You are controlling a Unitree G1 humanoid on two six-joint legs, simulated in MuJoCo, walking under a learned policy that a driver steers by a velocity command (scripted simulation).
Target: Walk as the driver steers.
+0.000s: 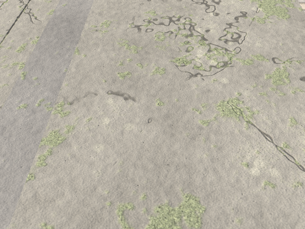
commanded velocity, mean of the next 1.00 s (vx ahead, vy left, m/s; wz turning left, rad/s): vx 0.03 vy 0.00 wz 0.00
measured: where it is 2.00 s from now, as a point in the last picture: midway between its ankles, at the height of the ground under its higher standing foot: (169, 218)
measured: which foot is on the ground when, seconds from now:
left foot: down 0.00-1.00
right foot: down 0.00-1.00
